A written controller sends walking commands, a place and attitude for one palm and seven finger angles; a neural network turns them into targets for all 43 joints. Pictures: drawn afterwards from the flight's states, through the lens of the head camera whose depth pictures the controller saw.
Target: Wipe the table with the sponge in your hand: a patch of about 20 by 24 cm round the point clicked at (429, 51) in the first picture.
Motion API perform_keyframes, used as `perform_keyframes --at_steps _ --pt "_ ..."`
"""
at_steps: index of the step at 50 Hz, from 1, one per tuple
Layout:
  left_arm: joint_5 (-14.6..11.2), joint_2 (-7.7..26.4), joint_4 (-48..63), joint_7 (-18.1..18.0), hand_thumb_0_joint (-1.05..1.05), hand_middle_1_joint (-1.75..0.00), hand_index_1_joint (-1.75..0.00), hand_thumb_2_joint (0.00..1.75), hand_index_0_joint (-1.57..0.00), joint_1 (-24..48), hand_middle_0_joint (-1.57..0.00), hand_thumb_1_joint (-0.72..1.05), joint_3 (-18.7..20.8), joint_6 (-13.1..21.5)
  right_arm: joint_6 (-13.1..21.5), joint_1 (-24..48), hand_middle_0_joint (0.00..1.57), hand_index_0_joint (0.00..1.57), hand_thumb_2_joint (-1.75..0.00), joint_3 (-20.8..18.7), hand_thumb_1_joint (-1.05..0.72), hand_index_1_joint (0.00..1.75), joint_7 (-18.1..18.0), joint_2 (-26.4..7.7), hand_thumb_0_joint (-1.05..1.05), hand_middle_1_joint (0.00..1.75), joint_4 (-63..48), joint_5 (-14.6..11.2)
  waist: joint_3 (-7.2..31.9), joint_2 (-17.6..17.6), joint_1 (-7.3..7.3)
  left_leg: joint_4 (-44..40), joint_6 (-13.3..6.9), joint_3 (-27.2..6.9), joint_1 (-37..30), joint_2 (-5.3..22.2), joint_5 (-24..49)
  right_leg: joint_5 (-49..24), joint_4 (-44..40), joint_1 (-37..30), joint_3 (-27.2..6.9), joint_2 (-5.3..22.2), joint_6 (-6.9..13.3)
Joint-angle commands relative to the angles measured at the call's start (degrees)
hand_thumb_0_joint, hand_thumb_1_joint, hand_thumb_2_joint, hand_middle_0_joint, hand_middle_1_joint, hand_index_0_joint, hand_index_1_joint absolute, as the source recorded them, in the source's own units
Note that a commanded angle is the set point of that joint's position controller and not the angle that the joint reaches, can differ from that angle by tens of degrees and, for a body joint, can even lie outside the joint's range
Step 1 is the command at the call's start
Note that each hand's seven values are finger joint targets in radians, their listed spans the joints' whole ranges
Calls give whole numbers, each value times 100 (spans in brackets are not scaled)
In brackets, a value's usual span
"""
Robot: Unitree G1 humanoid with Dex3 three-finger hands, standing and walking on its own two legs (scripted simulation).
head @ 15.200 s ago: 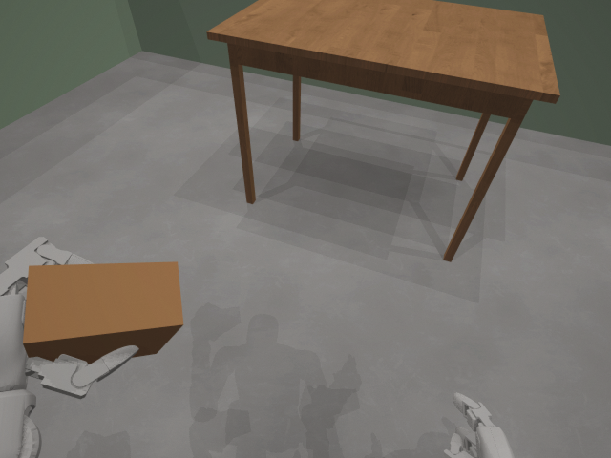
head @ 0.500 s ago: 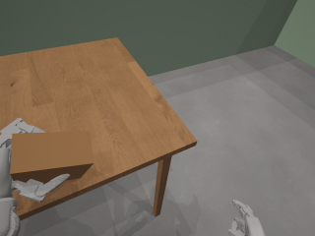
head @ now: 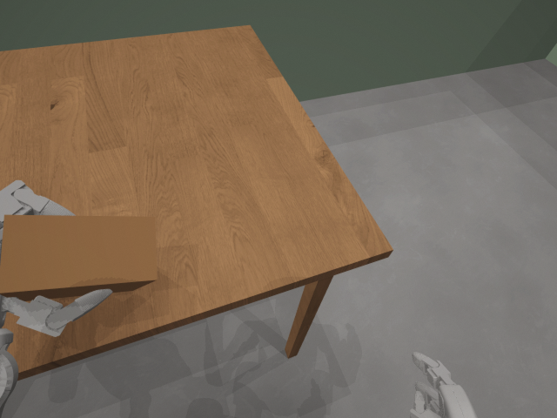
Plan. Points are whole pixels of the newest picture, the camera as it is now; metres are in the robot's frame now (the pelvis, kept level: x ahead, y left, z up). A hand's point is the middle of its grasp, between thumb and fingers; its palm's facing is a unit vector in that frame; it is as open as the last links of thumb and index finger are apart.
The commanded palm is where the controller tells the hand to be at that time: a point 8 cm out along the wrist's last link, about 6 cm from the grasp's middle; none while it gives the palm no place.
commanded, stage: come to a stop and stand still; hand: left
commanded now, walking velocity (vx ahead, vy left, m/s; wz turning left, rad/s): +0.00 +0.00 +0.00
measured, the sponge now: (103, 260) +0.24 +0.23 +0.14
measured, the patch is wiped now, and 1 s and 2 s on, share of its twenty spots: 0.00 0.00 0.00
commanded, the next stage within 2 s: look again from close up in 0.36 s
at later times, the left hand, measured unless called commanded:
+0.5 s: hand (26, 272) +0.21 +0.28 +0.16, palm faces +0.35 -0.86 -0.36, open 10.1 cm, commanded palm +0.15 +0.30 +0.18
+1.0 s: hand out of the picture +0.22 +0.29 +0.19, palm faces +0.35 -0.78 -0.51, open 10.1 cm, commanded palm +0.13 +0.31 +0.19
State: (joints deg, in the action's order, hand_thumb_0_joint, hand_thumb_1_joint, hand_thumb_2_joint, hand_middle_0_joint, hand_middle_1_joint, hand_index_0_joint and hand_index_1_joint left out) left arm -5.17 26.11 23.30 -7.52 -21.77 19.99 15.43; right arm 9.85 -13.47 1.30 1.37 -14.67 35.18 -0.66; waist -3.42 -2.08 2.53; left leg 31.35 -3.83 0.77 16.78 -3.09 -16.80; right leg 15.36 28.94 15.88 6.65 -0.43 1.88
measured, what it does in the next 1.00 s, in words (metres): stands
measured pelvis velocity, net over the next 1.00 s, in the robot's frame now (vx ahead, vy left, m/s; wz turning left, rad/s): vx -0.03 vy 0.01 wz -0.01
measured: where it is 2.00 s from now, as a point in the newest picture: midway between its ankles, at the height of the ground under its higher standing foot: outside the picture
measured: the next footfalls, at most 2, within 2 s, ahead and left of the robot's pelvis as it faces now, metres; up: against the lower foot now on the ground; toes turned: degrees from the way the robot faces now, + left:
none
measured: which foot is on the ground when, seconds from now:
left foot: down 0.00-1.00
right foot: down 0.00-1.00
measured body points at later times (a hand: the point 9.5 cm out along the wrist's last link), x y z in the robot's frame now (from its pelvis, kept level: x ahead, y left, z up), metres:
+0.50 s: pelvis -0.01 +0.02 +0.00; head +0.02 +0.05 +0.45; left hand +0.19 +0.32 +0.18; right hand +0.17 -0.20 -0.07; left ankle -0.01 +0.07 -0.73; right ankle +0.00 -0.10 -0.73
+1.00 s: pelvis -0.03 +0.01 +0.00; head -0.02 +0.00 +0.45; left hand +0.20 +0.33 +0.22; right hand +0.16 -0.20 -0.09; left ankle -0.01 +0.07 -0.73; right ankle -0.02 -0.10 -0.73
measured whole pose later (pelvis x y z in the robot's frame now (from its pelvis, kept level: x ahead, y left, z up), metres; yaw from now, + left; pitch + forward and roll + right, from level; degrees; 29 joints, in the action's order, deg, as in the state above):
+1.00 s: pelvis -0.03 +0.01 +0.00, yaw -1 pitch +0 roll +0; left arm -3.1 29.9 19.9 2.7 -10.9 25.2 -4.7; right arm 2.8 -9.4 3.1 1.2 -14.0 34.4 -0.4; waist -0.5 1.1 3.0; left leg 30.5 -4.6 2.7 15.8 -4.9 -14.4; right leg 16.2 32.7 15.9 -0.1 -1.2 1.2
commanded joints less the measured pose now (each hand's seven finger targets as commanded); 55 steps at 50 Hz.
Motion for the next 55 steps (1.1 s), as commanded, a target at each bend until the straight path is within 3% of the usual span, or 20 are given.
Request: perform_keyframes --at_steps 1,5,6,11,25,26,35,39,40,41,42,43,44,45,46,48,50,53,54,55 --pt "-42 937 1552 -133 0 -160 -160 130 -120 123 -120 10 729 435 249 274 20 20 -90 -402 -90 30 11 -732 0 30 -875 -66 1490 635 -18 -403 423 -781 -436 646 2798 -1847 -33 -829 -778 570 37" --pt "-70 1011 1155 -101 0 -160 -160 130 -120 -100 -120 10 894 334 101 439 20 20 -90 -448 -90 30 -2 -766 0 30 -892 -96 1319 570 -43 -613 442 -877 -519 766 2912 -1428 49 -526 -742 465 -22" --pt "-70 818 1203 -65 0 -160 -160 130 -120 -60 -120 10 754 324 55 337 20 20 -90 -455 -90 30 -13 -668 0 30 -920 -84 1345 531 -38 -635 489 -868 -556 833 3047 -1299 15 -536 -640 498 -44" --pt "-69 821 1338 -20 0 -160 -160 130 -120 121 -120 10 690 238 -18 462 20 20 -90 -454 -90 30 -32 -625 0 30 -1001 -95 1302 527 -40 -825 476 -939 -520 908 2561 -922 20 -478 -639 471 -74" --pt "-102 891 1388 -42 0 -160 -160 130 -120 71 -120 10 744 92 3 719 20 20 -90 -430 -90 30 -59 -644 0 30 -987 -144 1073 630 -76 -1027 454 -1050 -6 803 1141 -868 -163 -758 -753 496 -45" --pt "-99 721 1474 -23 0 -160 -160 130 -120 97 -120 10 605 115 -2 630 20 20 -90 -422 -90 30 -65 -581 0 30 -981 -127 1105 611 -75 -1054 481 -1048 1 816 1121 -894 -184 -823 -693 512 -44" --pt "-99 896 1538 -47 0 -160 -160 130 -120 -8 -120 10 757 96 42 775 20 20 -90 -443 -90 30 -104 -643 0 30 -977 -153 1028 683 -90 -1175 460 -1148 -15 850 927 -752 -213 -811 -714 480 -69" --pt "-116 722 1543 -13 0 -160 -160 130 -120 37 -120 10 593 76 34 714 20 20 -90 -435 -90 30 -109 -610 0 30 -1009 -139 915 595 -103 -1205 446 -1127 62 836 743 -757 -333 -840 -727 515 -59" --pt "452 4721 3467 -59 0 -160 -160 130 -120 5225 -120 10 1668 853 -162 -450 20 20 -90 711 -90 30 -589 -950 0 30 -1766 -470 578 2335 -506 -1368 327 -1503 1135 1122 -902 448 744 -1371 -843 -175 -480" --pt "820 2155 576 207 0 -160 -160 130 -120 3496 -120 10 1901 -180 -101 627 20 20 -90 -216 -90 30 -477 -410 0 30 -691 281 1697 1729 206 -1022 898 -1037 -763 699 274 -33 832 -123 -517 -279 56" --pt "342 1194 2 336 0 -160 -160 130 -120 2681 -120 10 443 -565 -82 511 20 20 -90 -244 -90 30 -159 -572 0 30 -911 145 1478 1421 -20 -766 1072 -1019 -1101 536 2184 -84 608 439 -258 -259 119" --pt "117 1207 107 561 0 -160 -160 130 -120 2622 -120 10 970 -822 -104 594 20 20 -90 -416 -90 30 -161 -879 0 30 -727 114 1679 1067 87 -703 990 -852 -1526 579 2282 -244 567 603 -391 -283 43" --pt "-170 1450 -33 791 0 -160 -160 130 -120 1795 -120 10 1191 -1185 -156 707 20 20 -90 -430 -90 30 -189 -980 0 30 -779 96 1643 1062 346 -739 919 -687 -1369 481 2255 -348 396 255 -406 -186 112" --pt "-213 1104 -312 1001 0 -160 -160 130 -120 920 -120 10 929 -1642 -276 941 20 20 -90 -288 -90 30 -130 -923 0 30 -900 -36 1338 1122 435 -745 970 -600 -1210 525 2299 -558 373 195 -384 -232 129" --pt "-83 1103 602 1164 0 -160 -160 130 -120 1170 -120 10 707 -1781 -313 980 20 20 -90 -252 -90 30 -72 -942 0 30 -1043 -9 1455 715 366 -712 852 -558 -1090 504 2682 -1022 293 -43 -267 -145 125" --pt "319 1142 1141 1263 0 -160 -160 130 -120 615 -120 10 477 -1992 -486 1202 20 20 -90 -202 -90 30 -39 -845 0 30 -1190 -21 1296 390 314 -685 635 -527 -861 500 2219 -871 219 0 -201 -216 43" --pt "349 1322 1626 1147 0 -160 -160 130 -120 411 -120 10 746 -1799 -610 1490 20 20 -90 -149 -90 30 -70 -773 0 30 -1301 -52 1232 370 284 -679 503 -476 -814 489 1366 -586 205 140 -274 -307 38" --pt "234 1925 1811 790 0 -160 -160 130 -120 567 -120 10 1550 -1112 -633 1270 20 20 -90 -254 -90 30 -249 -736 0 30 -1187 92 1328 259 224 -544 390 -481 -528 404 696 -231 120 260 -298 -271 -21" --pt "275 2011 1819 638 0 -160 -160 130 -120 794 -120 10 1631 -949 -638 1223 20 20 -90 -266 -90 30 -296 -686 0 30 -1145 104 1319 412 194 -466 345 -458 -464 376 527 -107 99 306 -336 -248 -23" --pt "373 2407 1769 430 0 -160 -160 130 -120 1126 -120 10 1948 -949 -662 1322 20 20 -90 -213 -90 30 -317 -701 0 30 -1102 25 1163 726 211 -465 286 -398 -387 378 42 190 69 423 -497 -249 14"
